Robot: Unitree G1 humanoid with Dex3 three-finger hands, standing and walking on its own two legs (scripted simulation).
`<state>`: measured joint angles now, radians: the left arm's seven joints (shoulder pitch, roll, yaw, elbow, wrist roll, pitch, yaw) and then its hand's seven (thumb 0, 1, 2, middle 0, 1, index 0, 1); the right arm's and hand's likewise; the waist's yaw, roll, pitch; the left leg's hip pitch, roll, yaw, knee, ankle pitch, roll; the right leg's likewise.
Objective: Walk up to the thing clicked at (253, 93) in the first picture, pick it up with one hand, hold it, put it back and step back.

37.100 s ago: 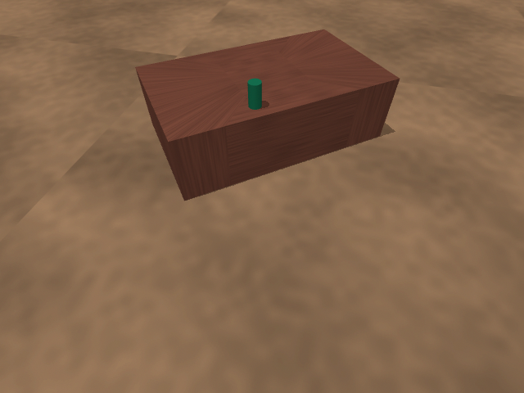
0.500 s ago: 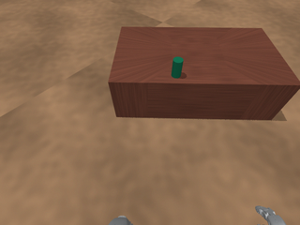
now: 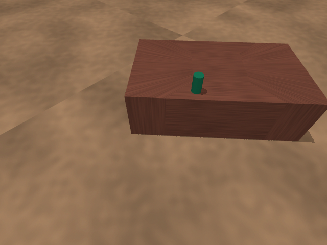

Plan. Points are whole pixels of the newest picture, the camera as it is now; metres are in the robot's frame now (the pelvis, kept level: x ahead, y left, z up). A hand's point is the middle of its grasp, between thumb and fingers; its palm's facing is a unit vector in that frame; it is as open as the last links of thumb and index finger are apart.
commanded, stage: step back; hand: right
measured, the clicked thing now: (197, 83) +1.07 -0.21 -0.31
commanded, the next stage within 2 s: stand in 0.42 s
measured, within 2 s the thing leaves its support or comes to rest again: neither
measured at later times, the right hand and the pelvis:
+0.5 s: hand out of the picture +0.12 -0.23 -0.15, palm faces -0.05 +0.93 -0.36, open 7.4 cm; pelvis +0.05 +0.02 +0.00, yaw +1 degrees
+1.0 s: hand out of the picture +0.14 -0.23 -0.14, palm faces -0.03 +0.94 -0.33, open 7.4 cm; pelvis +0.04 +0.01 +0.02, yaw +1 degrees
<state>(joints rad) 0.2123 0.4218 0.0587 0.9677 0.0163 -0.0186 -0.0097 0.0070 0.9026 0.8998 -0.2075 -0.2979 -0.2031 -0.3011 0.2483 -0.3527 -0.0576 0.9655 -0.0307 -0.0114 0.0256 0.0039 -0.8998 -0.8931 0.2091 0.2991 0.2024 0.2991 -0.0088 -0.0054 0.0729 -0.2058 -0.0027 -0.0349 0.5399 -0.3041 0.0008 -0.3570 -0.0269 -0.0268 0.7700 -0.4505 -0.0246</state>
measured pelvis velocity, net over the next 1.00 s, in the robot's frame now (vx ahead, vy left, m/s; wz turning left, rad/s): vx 0.04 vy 0.01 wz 0.03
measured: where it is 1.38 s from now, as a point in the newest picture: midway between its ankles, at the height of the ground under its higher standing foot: outside the picture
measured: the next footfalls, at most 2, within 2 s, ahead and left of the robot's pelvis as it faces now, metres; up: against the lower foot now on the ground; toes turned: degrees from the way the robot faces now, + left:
right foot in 0.04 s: +0.09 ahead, -0.12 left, +0.00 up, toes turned -2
left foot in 0.32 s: +0.06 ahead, +0.14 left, +0.00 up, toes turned +2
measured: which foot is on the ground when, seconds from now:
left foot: down 0.00-0.08, up 0.10-0.30, down 0.32-1.00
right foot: up 0.00-0.02, down 0.04-1.00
